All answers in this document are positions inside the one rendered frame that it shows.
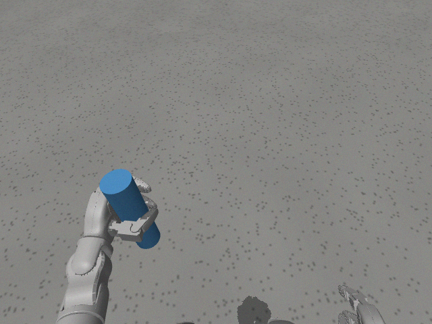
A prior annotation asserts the left robot hand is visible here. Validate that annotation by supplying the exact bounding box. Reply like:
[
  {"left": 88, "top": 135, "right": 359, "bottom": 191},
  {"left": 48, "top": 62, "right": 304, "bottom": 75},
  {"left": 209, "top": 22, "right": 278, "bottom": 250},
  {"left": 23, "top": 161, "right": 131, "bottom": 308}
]
[{"left": 83, "top": 176, "right": 159, "bottom": 244}]

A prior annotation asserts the left robot arm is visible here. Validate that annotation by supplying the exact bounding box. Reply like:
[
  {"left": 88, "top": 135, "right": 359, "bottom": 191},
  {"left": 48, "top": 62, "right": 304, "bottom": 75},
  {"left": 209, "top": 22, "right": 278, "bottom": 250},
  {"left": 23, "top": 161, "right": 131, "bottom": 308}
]
[{"left": 55, "top": 236, "right": 113, "bottom": 324}]

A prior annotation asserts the right robot hand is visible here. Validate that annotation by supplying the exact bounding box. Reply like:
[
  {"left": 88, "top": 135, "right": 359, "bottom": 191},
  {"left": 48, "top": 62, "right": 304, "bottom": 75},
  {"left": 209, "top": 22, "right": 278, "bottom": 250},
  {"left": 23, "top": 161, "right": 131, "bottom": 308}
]
[{"left": 338, "top": 285, "right": 385, "bottom": 324}]

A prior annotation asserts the can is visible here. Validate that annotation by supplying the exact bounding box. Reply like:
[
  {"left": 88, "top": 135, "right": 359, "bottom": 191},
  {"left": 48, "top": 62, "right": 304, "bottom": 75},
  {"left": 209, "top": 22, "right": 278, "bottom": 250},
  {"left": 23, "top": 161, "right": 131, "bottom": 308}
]
[{"left": 99, "top": 169, "right": 161, "bottom": 249}]

